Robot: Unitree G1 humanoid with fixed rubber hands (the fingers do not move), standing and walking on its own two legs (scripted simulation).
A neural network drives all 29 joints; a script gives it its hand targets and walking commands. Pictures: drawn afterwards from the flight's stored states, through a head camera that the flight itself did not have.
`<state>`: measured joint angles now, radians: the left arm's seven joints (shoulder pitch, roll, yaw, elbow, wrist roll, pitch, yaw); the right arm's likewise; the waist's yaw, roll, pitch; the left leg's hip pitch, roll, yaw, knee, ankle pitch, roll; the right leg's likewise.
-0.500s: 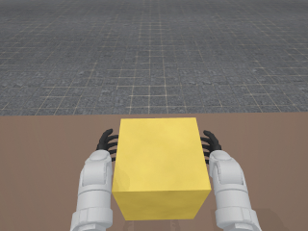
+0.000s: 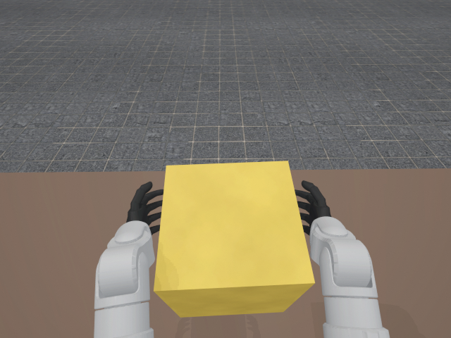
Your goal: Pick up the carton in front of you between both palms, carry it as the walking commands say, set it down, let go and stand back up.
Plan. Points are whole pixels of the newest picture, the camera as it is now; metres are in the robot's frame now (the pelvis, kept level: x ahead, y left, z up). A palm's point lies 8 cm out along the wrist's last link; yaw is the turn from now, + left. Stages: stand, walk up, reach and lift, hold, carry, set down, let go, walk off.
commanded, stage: carry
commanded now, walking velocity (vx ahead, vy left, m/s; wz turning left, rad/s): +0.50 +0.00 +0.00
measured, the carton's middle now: (229, 245) +0.28 +0.01 +0.01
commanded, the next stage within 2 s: none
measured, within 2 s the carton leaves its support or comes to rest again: neither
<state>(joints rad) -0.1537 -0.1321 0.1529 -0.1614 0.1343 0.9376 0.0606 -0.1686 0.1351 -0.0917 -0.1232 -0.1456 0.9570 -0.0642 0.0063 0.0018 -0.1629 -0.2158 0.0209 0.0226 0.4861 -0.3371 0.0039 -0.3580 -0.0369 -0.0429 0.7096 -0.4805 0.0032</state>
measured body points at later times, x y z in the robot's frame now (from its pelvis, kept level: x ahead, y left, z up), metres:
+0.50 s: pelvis +0.26 +0.04 -0.02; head +0.24 +0.05 +0.43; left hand +0.51 +0.21 +0.07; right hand +0.51 -0.10 +0.07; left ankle +0.33 +0.12 -0.74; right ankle +0.09 -0.09 -0.69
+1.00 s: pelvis +0.59 +0.02 -0.02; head +0.59 +0.01 +0.43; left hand +0.82 +0.19 +0.06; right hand +0.84 -0.11 +0.05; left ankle +0.37 +0.12 -0.67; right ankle +0.69 -0.05 -0.74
